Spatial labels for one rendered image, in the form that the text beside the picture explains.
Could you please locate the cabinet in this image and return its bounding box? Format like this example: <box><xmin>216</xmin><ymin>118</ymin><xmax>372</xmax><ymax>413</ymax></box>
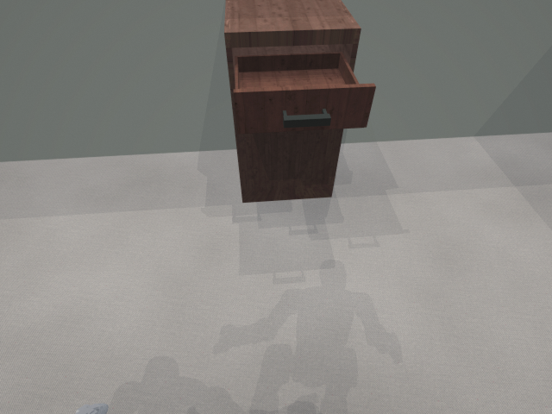
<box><xmin>224</xmin><ymin>0</ymin><xmax>361</xmax><ymax>203</ymax></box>

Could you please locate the drawer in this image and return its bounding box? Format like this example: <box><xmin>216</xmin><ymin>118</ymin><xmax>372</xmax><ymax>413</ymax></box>
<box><xmin>234</xmin><ymin>52</ymin><xmax>376</xmax><ymax>134</ymax></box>

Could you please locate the handle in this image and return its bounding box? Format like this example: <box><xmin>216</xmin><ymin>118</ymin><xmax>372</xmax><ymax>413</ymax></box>
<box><xmin>283</xmin><ymin>109</ymin><xmax>331</xmax><ymax>128</ymax></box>

